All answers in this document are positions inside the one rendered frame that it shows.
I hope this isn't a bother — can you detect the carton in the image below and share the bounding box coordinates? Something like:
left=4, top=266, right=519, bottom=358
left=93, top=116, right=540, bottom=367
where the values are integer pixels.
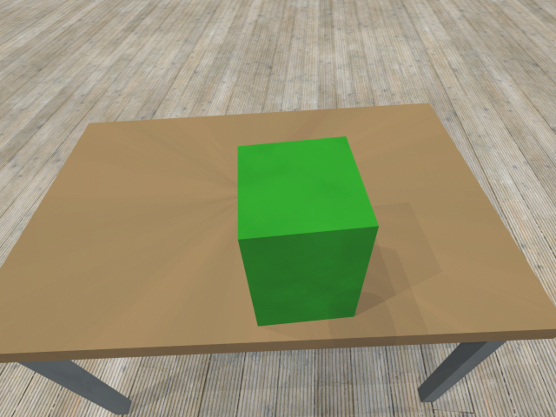
left=238, top=136, right=379, bottom=327

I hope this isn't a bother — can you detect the table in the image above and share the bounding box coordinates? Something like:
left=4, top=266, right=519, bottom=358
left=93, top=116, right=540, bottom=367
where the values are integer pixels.
left=0, top=103, right=556, bottom=415

